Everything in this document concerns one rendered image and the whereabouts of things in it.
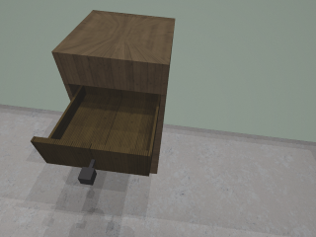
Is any handle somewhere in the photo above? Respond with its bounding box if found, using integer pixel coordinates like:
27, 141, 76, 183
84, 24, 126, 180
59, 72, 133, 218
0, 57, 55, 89
77, 159, 97, 186

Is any drawer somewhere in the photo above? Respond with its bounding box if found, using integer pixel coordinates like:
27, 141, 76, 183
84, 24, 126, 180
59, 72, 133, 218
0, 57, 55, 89
31, 85, 161, 177

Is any cabinet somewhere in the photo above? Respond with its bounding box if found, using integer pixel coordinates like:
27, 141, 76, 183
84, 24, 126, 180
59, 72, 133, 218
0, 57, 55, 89
51, 10, 176, 174

